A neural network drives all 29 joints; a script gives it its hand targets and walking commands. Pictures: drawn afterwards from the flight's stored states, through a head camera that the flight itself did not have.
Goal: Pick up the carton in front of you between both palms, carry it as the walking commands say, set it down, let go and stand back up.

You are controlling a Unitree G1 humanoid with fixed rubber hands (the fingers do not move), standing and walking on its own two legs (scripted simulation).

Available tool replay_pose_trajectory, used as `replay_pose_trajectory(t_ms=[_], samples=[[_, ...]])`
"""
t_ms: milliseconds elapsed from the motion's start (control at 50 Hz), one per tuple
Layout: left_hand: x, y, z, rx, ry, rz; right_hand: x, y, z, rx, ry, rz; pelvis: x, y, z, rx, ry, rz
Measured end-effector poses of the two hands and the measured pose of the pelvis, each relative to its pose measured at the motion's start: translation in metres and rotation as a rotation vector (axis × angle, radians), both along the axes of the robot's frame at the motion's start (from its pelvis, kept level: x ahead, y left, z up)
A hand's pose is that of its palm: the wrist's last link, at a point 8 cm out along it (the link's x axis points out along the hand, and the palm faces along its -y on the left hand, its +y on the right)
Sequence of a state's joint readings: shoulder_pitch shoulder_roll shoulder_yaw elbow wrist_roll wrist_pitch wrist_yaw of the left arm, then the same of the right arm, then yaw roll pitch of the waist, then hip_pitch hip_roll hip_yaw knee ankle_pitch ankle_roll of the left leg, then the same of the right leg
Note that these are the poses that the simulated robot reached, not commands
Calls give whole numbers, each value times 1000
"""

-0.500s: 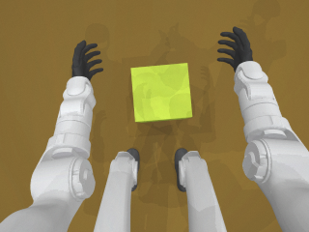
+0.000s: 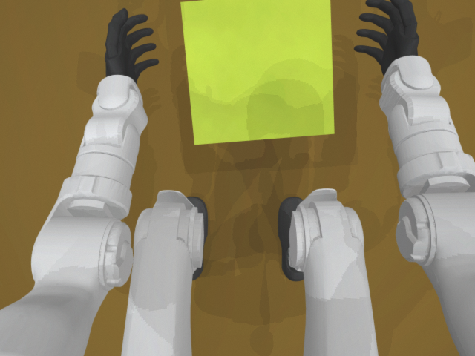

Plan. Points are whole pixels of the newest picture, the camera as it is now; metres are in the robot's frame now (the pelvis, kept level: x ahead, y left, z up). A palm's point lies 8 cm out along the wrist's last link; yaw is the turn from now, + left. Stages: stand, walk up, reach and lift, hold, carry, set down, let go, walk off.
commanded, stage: reach and lift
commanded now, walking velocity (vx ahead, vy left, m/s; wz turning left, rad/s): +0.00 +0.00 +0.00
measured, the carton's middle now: (255, 85) +0.49 -0.03 -0.29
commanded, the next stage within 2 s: none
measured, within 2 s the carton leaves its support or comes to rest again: leaves its support in 1.06 s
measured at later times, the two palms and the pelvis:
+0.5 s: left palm (143, 77) +0.50 +0.15 -0.22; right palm (370, 68) +0.50 -0.22 -0.22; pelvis +0.00 -0.01 -0.04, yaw +1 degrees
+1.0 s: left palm (159, 70) +0.51 +0.12 -0.21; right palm (346, 62) +0.51 -0.18 -0.22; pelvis -0.01 +0.00 -0.05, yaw +1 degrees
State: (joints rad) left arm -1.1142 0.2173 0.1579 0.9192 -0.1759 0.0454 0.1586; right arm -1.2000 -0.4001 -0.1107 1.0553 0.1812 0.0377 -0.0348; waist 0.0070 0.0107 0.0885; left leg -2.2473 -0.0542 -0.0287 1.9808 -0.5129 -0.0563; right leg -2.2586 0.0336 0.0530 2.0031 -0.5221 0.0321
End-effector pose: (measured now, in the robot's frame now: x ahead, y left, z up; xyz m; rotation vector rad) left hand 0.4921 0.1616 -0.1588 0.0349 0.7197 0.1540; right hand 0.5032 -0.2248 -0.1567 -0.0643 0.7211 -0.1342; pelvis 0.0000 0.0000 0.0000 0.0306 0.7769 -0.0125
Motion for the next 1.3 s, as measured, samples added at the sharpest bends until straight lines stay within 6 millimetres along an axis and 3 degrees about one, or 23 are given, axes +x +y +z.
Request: replay_pose_trajectory(t_ms=[140, 200, 260, 320, 520, 700, 780, 1000, 1080, 1140, 1200, 1300], samples=[[-2, -1, -54, 23, 58, -22, 1, 7, -54, 9, 37, 6, -9, -1, -29, 2, -45, -5], [8, 13, -58, 45, 23, 6, 3, 14, -74, 13, 33, 15, -9, -2, -38, 5, -75, 2], [9, 16, -61, 30, 13, 21, 3, 24, -82, 20, 25, 37, -7, -4, -43, 7, -99, 5], [7, 11, -66, 29, 43, 8, 3, 27, -83, 30, 17, 36, -4, -4, -46, 5, -99, 12], [5, -10, -57, 8, 37, -12, -1, 8, -66, 7, 10, 30, -1, -6, -44, 5, -86, 10], [7, -17, -54, 6, 20, -35, 4, 42, -69, 45, 6, 72, -8, -5, -42, 9, -87, 7], [14, -37, -53, -20, 12, -48, 5, 46, -69, 28, 1, 60, -10, -3, -40, 4, -89, 16], [16, -38, -52, -30, 35, 18, 9, 49, -63, 5, 59, 73, -7, -2, -47, 1, -102, 8], [11, -35, -44, -30, 26, 25, 5, 51, -57, 9, 51, 75, -4, -1, -49, 0, -107, 5], [1, -35, -29, -47, -2, 46, -2, 52, -41, 28, 23, 65, -4, 0, -46, -4, -116, 2], [-9, -37, -4, -68, -27, 60, -12, 49, -15, 44, 0, 44, -5, 0, -38, -7, -128, 0], [-18, -44, 52, -92, -52, 57, -26, 42, 46, 51, -25, 6, -8, 1, -16, -7, -136, -9]])
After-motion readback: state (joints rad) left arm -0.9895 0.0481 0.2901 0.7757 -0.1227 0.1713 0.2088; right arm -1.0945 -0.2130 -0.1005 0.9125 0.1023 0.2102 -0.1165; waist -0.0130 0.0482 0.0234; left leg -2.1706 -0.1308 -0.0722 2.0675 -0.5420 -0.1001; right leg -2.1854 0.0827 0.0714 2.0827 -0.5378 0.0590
